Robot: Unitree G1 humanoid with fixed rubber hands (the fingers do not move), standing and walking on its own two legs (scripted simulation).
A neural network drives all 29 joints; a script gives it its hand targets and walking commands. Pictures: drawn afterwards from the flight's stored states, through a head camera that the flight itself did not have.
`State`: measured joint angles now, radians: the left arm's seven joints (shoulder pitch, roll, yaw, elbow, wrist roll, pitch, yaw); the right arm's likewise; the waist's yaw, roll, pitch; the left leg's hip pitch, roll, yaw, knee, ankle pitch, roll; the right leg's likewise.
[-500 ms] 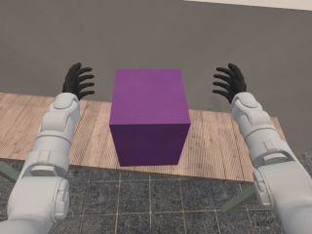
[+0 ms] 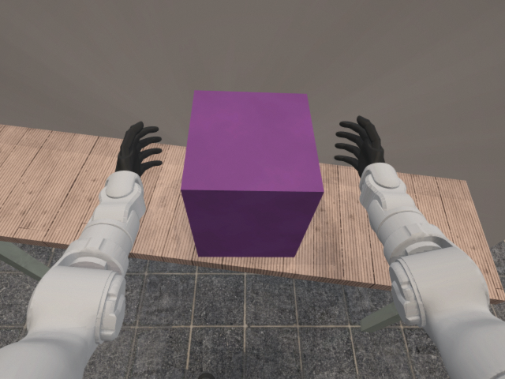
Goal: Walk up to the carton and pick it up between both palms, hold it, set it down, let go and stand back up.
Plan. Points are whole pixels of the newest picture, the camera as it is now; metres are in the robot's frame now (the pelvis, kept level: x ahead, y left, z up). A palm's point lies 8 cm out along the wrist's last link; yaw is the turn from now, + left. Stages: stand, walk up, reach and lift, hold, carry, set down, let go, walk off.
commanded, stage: reach and lift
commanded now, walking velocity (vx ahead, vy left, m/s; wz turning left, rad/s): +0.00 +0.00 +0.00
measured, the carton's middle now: (248, 181) +0.45 +0.05 -0.01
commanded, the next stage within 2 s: none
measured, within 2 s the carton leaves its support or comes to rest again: neither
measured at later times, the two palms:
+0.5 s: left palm (156, 183) +0.41 +0.21 +0.01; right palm (364, 182) +0.45 -0.16 +0.02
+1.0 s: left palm (169, 184) +0.41 +0.19 +0.02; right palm (336, 183) +0.44 -0.11 +0.03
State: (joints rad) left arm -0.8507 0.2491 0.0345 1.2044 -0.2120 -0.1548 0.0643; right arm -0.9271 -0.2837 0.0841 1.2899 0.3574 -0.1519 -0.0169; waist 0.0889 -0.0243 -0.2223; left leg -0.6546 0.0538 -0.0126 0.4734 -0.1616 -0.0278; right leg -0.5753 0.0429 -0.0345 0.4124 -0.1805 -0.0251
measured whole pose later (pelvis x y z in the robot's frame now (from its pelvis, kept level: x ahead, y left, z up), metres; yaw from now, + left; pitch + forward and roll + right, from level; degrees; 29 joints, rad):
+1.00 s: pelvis -0.01 +0.00 -0.01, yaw +0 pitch +24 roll -2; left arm -0.89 0.09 0.29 1.32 0.04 -0.38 0.11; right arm -0.94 -0.09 -0.21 1.32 -0.02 -0.34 -0.07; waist 0.06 0.00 -0.23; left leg -0.81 0.05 0.00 0.58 -0.19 -0.02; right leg -0.74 0.04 -0.03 0.54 -0.23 -0.02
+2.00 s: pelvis +0.02 +0.00 +0.01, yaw +1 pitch +15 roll -1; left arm -0.72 -0.08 0.62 0.94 0.45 -0.25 0.04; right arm -0.74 0.14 -0.68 1.01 -0.53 -0.34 -0.03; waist 0.06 -0.02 -0.07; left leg -0.46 0.05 0.04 0.34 -0.13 -0.02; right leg -0.39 0.02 -0.04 0.29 -0.17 -0.02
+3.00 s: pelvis +0.00 +0.00 +0.01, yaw +1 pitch +12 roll -1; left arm -0.64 -0.02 0.39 1.04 0.26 -0.27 0.11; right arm -0.65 0.07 -0.39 1.08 -0.29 -0.35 -0.12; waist 0.04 -0.02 -0.11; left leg -0.42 0.06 0.05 0.32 -0.10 -0.02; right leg -0.34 0.03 -0.06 0.26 -0.13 -0.03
